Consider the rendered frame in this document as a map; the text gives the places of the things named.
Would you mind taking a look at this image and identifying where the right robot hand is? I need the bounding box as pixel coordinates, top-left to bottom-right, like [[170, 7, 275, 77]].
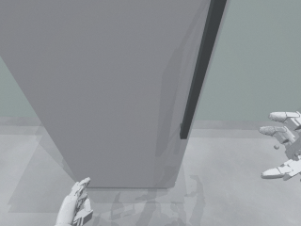
[[258, 111, 301, 181]]

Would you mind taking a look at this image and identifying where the left robot hand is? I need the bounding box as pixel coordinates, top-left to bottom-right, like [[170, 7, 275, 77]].
[[55, 177, 93, 226]]

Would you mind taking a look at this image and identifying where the fridge door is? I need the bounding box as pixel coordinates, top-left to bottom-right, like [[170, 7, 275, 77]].
[[0, 0, 230, 188]]

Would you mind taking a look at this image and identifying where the handle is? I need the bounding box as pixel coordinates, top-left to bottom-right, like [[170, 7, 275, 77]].
[[180, 0, 227, 139]]

